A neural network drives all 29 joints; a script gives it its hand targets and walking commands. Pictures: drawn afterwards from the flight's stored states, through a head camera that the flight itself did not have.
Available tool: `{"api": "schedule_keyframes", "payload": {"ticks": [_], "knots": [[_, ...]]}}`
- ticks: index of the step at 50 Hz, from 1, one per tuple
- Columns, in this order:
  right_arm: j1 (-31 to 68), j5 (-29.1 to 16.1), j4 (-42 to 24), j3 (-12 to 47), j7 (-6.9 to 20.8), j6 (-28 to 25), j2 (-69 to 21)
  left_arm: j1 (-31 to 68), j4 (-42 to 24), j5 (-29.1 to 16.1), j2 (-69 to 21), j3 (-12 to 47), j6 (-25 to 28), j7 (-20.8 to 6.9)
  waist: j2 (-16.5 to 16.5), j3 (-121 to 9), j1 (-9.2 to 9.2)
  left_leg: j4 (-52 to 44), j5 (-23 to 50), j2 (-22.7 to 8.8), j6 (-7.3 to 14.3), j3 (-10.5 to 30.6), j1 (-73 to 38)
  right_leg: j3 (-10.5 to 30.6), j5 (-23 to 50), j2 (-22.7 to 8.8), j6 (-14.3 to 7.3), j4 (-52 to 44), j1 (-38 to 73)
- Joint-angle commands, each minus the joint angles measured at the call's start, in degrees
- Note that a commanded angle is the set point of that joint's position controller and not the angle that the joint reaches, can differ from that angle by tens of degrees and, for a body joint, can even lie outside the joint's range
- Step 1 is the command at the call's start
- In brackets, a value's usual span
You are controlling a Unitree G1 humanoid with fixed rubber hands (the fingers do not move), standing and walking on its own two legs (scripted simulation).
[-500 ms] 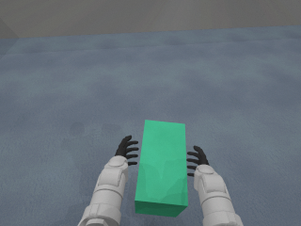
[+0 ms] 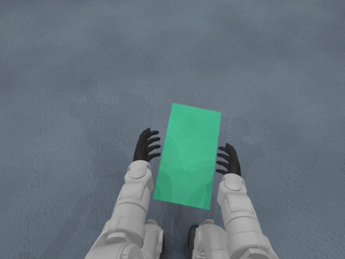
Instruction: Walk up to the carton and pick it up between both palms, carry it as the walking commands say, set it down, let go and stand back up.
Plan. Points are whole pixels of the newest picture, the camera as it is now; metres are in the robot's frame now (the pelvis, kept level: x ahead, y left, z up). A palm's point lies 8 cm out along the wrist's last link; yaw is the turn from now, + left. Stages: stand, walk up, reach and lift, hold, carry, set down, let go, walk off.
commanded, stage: set down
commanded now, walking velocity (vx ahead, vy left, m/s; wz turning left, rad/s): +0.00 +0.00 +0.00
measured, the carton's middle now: (185, 158) +0.39 -0.01 -0.17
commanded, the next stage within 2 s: none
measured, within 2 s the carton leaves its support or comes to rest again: neither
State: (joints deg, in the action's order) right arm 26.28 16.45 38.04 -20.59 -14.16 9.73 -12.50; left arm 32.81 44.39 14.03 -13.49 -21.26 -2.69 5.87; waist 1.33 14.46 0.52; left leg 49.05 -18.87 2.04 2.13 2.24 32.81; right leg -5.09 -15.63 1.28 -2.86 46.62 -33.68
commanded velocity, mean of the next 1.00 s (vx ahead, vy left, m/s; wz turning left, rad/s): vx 0.00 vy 0.00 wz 0.00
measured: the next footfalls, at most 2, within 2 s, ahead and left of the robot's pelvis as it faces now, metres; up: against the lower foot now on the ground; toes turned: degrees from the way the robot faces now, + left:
none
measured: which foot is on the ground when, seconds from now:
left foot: down 0.00-1.00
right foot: down 0.00-1.00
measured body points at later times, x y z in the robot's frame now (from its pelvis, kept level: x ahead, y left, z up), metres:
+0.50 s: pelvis -0.03 +0.02 -0.07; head +0.18 +0.02 +0.32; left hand +0.37 +0.11 -0.16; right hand +0.33 -0.11 -0.17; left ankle +0.07 +0.11 -0.70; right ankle +0.09 -0.08 -0.70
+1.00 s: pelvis -0.02 +0.01 -0.15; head +0.22 +0.02 +0.23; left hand +0.44 +0.10 -0.23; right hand +0.39 -0.12 -0.26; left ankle +0.07 +0.11 -0.70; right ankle +0.09 -0.08 -0.70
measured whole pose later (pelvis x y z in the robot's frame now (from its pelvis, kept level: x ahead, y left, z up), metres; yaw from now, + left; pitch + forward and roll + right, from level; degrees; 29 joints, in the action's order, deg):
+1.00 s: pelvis -0.02 +0.01 -0.15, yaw -2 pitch +23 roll -2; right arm 45.1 7.0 42.0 -18.7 -20.2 5.4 -7.3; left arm 53.8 46.7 13.8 -6.5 -14.7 -5.3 14.2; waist 1.1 10.1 0.5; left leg 89.9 -30.9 3.5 1.3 2.4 82.3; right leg -4.8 -26.1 2.7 -3.0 85.8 -83.2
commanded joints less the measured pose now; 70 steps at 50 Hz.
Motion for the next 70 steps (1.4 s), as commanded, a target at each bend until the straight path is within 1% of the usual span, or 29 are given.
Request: {"api": "schedule_keyframes", "payload": {"ticks": [1,3,4,6,7,10,14,15,18,19,20,22,26,28,30,31,32,33,35,39,40,42,47,51,55,57,60,63,70], "knots": [[38.36,-5.00,-8.94,26.58,7.48,-10.02,-38.21,18.92,4.53,4.47,-30.20,18.21,1.71,-6.76,-2.33,-40.81,0.59,0.42,4.93,5.08,3.32,5.11,5.94,13.73,6.52,6.05,2.78,-2.19,7.74],[38.92,-6.05,-9.54,27.32,6.45,-11.13,-36.53,19.79,3.18,3.72,-28.33,19.92,2.82,-5.70,-1.51,-43.04,1.00,2.11,5.22,5.35,3.21,4.65,8.39,13.59,7.32,6.15,2.71,-0.01,7.02],[38.99,-5.96,-9.71,27.61,5.81,-11.40,-36.52,21.27,1.95,3.07,-26.80,20.43,3.31,-5.28,-2.55,-44.69,1.26,3.10,4.95,5.61,3.29,4.31,9.00,13.57,7.08,6.36,3.02,0.49,7.40],[37.74,-6.38,-8.80,27.49,4.46,-12.00,-34.65,24.00,0.54,1.78,-23.80,21.81,4.36,-4.28,-1.88,-46.32,0.36,4.87,3.79,6.12,2.94,3.56,10.65,13.20,6.13,6.64,2.99,1.60,6.88],[37.68,-6.83,-9.28,27.78,4.00,-12.45,-32.53,23.24,0.06,1.27,-22.67,22.05,4.60,-3.42,-1.49,-46.11,0.85,4.84,3.85,6.19,2.99,3.63,10.70,12.46,6.01,6.96,2.85,3.00,5.56],[37.54,-7.37,-8.61,27.19,2.63,-13.00,-29.41,24.97,0.09,-0.48,-20.39,23.04,4.89,-2.02,-1.29,-45.84,-0.65,7.06,0.52,6.43,3.02,3.40,12.59,11.71,2.61,7.22,2.33,5.16,3.26],[36.99,-8.30,-8.00,26.98,1.62,-13.67,-24.08,26.15,-1.57,-3.14,-17.70,23.85,5.48,-0.02,-0.95,-46.18,-1.07,8.78,-1.18,6.51,2.59,3.29,13.88,10.31,0.49,7.64,1.53,8.44,0.25],[36.21,-7.97,-7.34,25.61,1.19,-13.77,-22.51,25.80,-1.56,-3.07,-16.84,23.59,5.38,0.34,-0.46,-45.16,-2.00,9.09,-1.99,6.61,2.50,3.13,15.09,9.70,0.02,7.70,1.35,8.95,-0.76],[37.73,-8.15,-6.20,25.07,1.27,-13.58,-20.52,26.82,-0.73,-3.52,-15.73,22.12,4.82,0.96,-0.64,-42.30,-1.51,10.42,-4.89,6.80,2.38,3.13,17.80,9.23,-2.90,7.60,1.05,11.01,-4.33],[38.07,-8.55,-6.44,25.17,1.16,-13.72,-20.08,28.10,-1.45,-4.48,-15.17,23.19,4.94,1.24,-1.00,-43.26,-2.14,11.04,-5.72,6.67,2.39,3.30,17.42,8.70,-3.93,7.52,1.12,11.93,-5.49],[38.08,-8.94,-5.41,25.19,1.34,-13.48,-20.13,27.81,-2.14,-4.10,-14.82,22.86,4.79,1.59,-0.80,-43.06,-0.96,11.03,-5.55,6.59,2.24,3.35,18.18,8.54,-3.74,7.58,1.08,12.78,-6.04],[39.95,-8.91,-5.24,24.19,1.30,-13.51,-19.11,29.74,-1.35,-4.30,-14.85,22.91,4.28,1.80,-1.15,-43.01,-1.88,12.31,-7.23,6.87,1.91,3.31,20.11,8.04,-5.01,7.64,1.04,14.02,-8.08],[44.65,-11.29,-5.53,24.56,1.57,-13.08,-18.88,33.27,-2.52,-5.29,-15.87,24.09,3.42,2.44,-0.20,-46.47,-1.21,14.40,-8.25,6.86,1.61,3.35,21.19,7.80,-5.74,7.91,1.02,17.32,-10.85],[45.34,-11.13,-4.92,23.71,1.53,-12.75,-17.58,34.59,-2.65,-6.14,-16.26,24.75,3.03,2.64,-0.32,-48.55,-2.14,15.63,-8.05,6.98,1.07,3.45,22.49,7.27,-5.30,8.12,0.99,19.17,-11.53],[48.72,-12.40,-6.51,24.98,1.97,-12.49,-18.85,36.57,-3.49,-7.22,-18.59,26.71,2.54,2.68,0.16,-51.59,-1.90,16.64,-7.83,7.18,0.99,3.47,22.61,7.30,-4.85,8.37,0.95,20.64,-12.27],[48.95,-12.31,-5.91,24.82,2.05,-12.43,-18.97,38.18,-3.95,-8.20,-20.11,27.90,2.38,2.64,0.54,-53.57,-2.85,17.74,-7.27,7.25,0.49,3.55,22.87,7.51,-4.38,8.55,0.72,21.64,-12.48],[50.42,-12.80,-5.57,24.85,2.38,-12.09,-19.70,38.30,-2.81,-8.20,-21.61,28.03,1.80,2.37,1.14,-53.53,-2.59,18.23,-8.02,7.31,0.56,3.79,23.63,7.38,-5.37,8.62,0.77,22.36,-14.13],[52.33,-13.09,-6.94,25.68,2.61,-11.80,-20.91,39.21,-3.55,-9.06,-23.25,29.35,1.52,2.18,0.06,-55.85,-3.17,18.97,-7.52,7.55,0.65,3.81,23.67,7.09,-4.80,8.84,0.95,23.21,-14.11],[54.13,-12.94,-6.19,25.14,3.14,-11.42,-22.21,39.39,-1.29,-7.87,-24.36,27.79,0.79,1.98,0.37,-56.13,-1.83,20.45,-7.00,7.81,0.33,3.63,26.24,7.38,-4.43,9.11,1.16,24.99,-16.03],[56.52,-11.93,-3.44,23.80,4.71,-10.09,-26.01,41.03,1.87,-6.77,-29.69,26.88,-0.56,0.67,0.01,-57.21,-2.73,23.45,-6.67,8.45,0.02,3.69,30.78,7.64,-4.08,9.60,1.27,27.75,-19.67],[58.30,-12.20,-5.35,24.69,4.98,-9.97,-29.04,41.64,2.29,-6.70,-31.10,27.06,-0.61,0.10,-1.54,-59.48,-2.41,24.75,-5.54,8.59,0.22,3.63,31.80,7.60,-3.00,9.84,1.74,28.66,-19.62],[60.90,-11.78,-4.68,24.47,6.32,-9.14,-33.02,44.04,3.53,-6.30,-36.14,27.17,-1.48,-1.23,-0.23,-61.36,-2.98,26.46,-4.16,9.07,-0.18,3.33,33.81,8.32,-1.61,10.45,1.62,29.77,-20.70],[64.01,-12.32,-4.71,27.78,8.98,-7.36,-41.88,42.79,6.85,-4.14,-43.15,25.34,-2.42,-3.85,-1.89,-67.73,-0.56,31.85,0.51,9.69,-0.34,2.58,38.65,9.60,2.72,11.03,3.11,32.99,-21.33],[64.64,-11.89,-4.95,27.56,10.08,-6.54,-44.10,43.41,8.51,-2.62,-44.82,23.92,-3.10,-6.08,-1.56,-67.87,-0.54,34.28,1.03,10.16,-0.57,1.92,42.48,9.90,3.67,11.15,3.69,34.40,-24.41],[66.23,-11.62,-7.06,27.40,10.68,-6.27,-44.36,44.19,9.75,-2.04,-45.37,23.55,-3.87,-7.63,-1.10,-68.88,-1.54,36.35,2.25,10.27,-0.89,1.88,44.07,8.96,4.71,11.46,4.18,36.53,-27.55],[68.75,-12.08,-8.60,28.16,10.86,-6.23,-43.61,43.60,10.43,-1.38,-44.72,22.64,-4.25,-7.98,-1.67,-68.61,-0.65,37.26,2.06,10.44,-0.93,1.67,45.31,8.78,4.19,11.51,4.48,37.17,-28.88],[70.04,-12.12,-7.95,27.03,10.96,-5.98,-42.09,45.90,10.47,-1.09,-43.67,22.40,-4.62,-8.11,-0.12,-69.55,-0.81,38.63,0.63,10.46,-1.21,1.31,46.46,8.51,2.28,11.49,4.43,38.46,-31.07],[74.83,-13.25,-10.04,27.65,11.07,-5.81,-40.88,48.45,9.87,-1.17,-41.99,21.69,-4.97,-8.20,-1.15,-69.48,0.23,39.73,-0.53,10.66,-0.85,1.09,47.68,7.91,0.69,11.66,4.71,39.87,-32.68],[78.41,-12.28,-8.36,25.26,11.37,-3.77,-39.46,51.30,12.81,0.14,-40.58,19.39,-7.12,-8.75,-1.48,-67.39,-0.47,42.17,-5.81,10.29,-0.30,0.79,51.65,6.92,-4.95,11.50,4.64,42.44,-37.73]]}}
